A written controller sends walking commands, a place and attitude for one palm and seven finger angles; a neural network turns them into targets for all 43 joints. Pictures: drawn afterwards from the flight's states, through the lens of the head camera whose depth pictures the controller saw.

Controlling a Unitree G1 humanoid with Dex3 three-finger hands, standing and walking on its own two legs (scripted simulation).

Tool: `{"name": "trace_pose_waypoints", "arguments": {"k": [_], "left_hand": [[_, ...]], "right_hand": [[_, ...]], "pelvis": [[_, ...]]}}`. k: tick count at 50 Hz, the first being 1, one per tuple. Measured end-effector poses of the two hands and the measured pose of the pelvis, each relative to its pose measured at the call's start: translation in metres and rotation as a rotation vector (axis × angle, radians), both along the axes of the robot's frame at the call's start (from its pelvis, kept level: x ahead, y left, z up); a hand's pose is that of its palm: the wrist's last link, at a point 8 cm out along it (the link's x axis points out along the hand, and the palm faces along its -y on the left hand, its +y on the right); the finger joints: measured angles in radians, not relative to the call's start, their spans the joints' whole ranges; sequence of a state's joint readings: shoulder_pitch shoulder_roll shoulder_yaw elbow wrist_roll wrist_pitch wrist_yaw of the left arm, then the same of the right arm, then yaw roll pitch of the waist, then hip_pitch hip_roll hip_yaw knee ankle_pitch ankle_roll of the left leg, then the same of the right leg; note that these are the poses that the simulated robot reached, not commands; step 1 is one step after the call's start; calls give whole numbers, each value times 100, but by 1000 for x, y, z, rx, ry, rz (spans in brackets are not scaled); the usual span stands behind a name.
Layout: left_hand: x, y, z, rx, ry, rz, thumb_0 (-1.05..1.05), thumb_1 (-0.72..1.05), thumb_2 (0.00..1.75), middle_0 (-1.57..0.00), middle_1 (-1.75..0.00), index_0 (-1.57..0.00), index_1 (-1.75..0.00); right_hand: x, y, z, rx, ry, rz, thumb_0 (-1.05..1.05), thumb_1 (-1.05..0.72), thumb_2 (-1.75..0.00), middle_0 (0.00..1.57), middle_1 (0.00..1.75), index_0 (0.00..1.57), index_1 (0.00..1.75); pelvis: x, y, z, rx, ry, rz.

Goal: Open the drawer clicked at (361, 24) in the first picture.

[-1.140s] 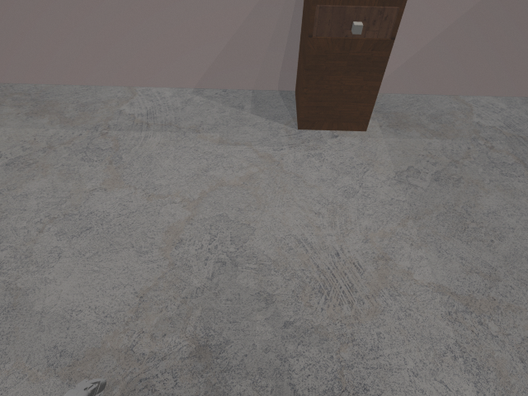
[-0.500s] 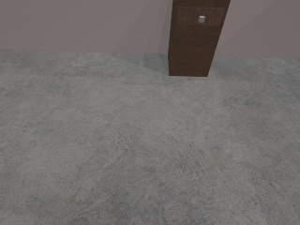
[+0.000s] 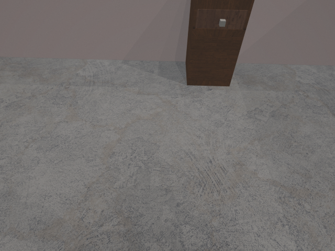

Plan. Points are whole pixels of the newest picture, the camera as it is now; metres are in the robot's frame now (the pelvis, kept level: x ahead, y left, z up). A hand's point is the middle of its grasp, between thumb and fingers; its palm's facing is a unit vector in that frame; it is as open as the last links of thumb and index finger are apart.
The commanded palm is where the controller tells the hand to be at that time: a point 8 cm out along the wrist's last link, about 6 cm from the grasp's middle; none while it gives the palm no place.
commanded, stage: look at it before walking up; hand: left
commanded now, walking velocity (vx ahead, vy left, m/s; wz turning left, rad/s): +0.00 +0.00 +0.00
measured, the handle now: (221, 21) +1.73 -0.35 -0.13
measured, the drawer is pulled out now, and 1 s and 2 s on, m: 0.00 0.00 0.00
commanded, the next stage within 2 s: walk to a spot facing it in 0.30 s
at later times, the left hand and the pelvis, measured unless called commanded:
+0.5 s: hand out of the picture +0.07 +0.25 -0.16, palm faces -0.04 -0.94 -0.33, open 7.4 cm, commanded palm none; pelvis +0.01 +0.01 +0.00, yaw -1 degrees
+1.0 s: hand out of the picture +0.11 +0.15 -0.17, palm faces -0.20 -0.96 -0.18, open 7.4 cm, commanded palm none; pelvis +0.12 -0.03 +0.00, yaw -16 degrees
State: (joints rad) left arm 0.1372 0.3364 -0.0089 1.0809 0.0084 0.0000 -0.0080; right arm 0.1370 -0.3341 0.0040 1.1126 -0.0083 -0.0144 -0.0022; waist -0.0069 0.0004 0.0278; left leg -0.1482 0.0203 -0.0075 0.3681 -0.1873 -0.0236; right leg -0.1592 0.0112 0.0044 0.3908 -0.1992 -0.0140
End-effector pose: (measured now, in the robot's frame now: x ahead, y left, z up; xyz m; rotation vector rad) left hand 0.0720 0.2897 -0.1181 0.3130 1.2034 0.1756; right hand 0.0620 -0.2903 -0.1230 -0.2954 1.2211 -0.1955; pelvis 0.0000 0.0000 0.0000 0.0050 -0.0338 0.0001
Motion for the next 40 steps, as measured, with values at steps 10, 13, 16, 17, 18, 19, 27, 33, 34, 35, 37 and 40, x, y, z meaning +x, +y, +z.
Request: {"name": "trace_pose_waypoints", "arguments": {"k": [10, 13, 16, 17, 18, 19, 27, 33, 34, 35, 37, 40], "left_hand": [[-5, 3, -2, -2, 21, 2, 1, 90, 89, -20, -30, -20, -30], [-5, 4, -2, -1, 24, 4, 1, 90, 89, -20, -30, -20, -30], [-5, 5, -2, -1, 27, 4, 1, 90, 89, -20, -30, -20, -30], [-5, 5, -2, 0, 27, 4, 1, 90, 89, -20, -30, -20, -30], [-5, 6, -2, 0, 28, 5, 1, 90, 89, -20, -30, -20, -30], [-4, 6, -2, 0, 28, 5, 1, 90, 89, -20, -30, -20, -30], [-7, -1, -10, -18, 61, 5, 0, 90, 89, -20, -30, -20, -30], [-12, -25, -26, -78, 145, -17, 0, 91, 89, -20, -30, -20, -30], [-11, -30, -27, -85, 160, -23, 0, 91, 89, -20, -30, -20, -30], [-8, -36, -29, -90, 174, -31, 1, 91, 89, -20, -30, -20, -30], [2, -50, -32, -99, 186, -50, 1, 91, 89, -20, -30, -20, -30], [19, -67, -36, -107, 144, -50, 1, 91, 89, -20, -30, -20, -30]], "right_hand": [[1, 1, 2, -6, 6, -1, 0, -90, -90, 20, 30, 21, 30], [2, 1, 2, -7, 7, 0, 0, -90, -90, 20, 30, 21, 30], [4, 2, 2, -7, 6, 1, 0, -90, -90, 20, 30, 21, 30], [5, 2, 2, -7, 5, 2, 0, -90, -90, 20, 30, 21, 30], [5, 3, 2, -7, 4, 3, 0, -90, -90, 20, 30, 21, 30], [6, 3, 3, -7, 3, 3, 0, -90, -90, 20, 30, 21, 30], [7, 14, -4, 15, -5, -20, 0, -90, -90, 20, 30, 20, 30], [-12, 28, -21, 71, 16, -111, 0, -90, -90, 20, 30, 21, 30], [-16, 29, -25, 81, 22, -133, 0, -90, -90, 20, 30, 21, 30], [-21, 29, -28, 90, 30, -156, 0, -90, -90, 20, 30, 21, 30], [-31, 27, -37, 105, 54, -196, 0, -90, -90, 20, 30, 21, 30], [-39, 23, -47, 122, 125, -223, 0, -90, -90, 20, 30, 21, 30]], "pelvis": [[1, 2, 0, -1, 3, -2], [2, 3, 0, -2, 3, -2], [2, 3, 1, -1, 4, -2], [2, 4, 1, -1, 4, -2], [3, 4, 1, -1, 4, -2], [3, 4, 1, -1, 4, -2], [11, 6, -3, -1, 12, -40], [31, 1, -12, 9, 31, -108], [36, -1, -14, 12, 31, -125], [40, -4, -15, 14, 30, -141], [49, -11, -20, 11, 25, -167], [63, -21, -26, -6, 21, -165]]}}
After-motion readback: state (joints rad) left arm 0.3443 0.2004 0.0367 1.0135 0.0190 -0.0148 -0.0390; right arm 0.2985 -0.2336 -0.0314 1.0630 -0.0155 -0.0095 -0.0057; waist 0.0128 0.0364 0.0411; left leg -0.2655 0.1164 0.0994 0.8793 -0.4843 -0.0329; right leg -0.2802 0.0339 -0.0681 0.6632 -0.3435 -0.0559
